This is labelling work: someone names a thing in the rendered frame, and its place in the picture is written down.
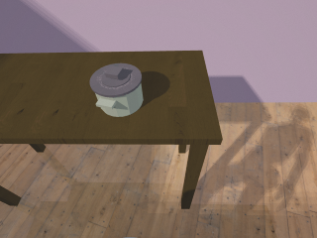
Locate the lid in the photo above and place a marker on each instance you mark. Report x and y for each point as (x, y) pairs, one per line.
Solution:
(104, 86)

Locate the pot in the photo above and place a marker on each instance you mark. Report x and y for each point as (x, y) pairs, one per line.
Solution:
(121, 106)

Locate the table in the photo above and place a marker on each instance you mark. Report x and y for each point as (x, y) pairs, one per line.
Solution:
(46, 98)

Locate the knob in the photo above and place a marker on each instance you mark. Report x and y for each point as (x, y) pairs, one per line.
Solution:
(114, 72)

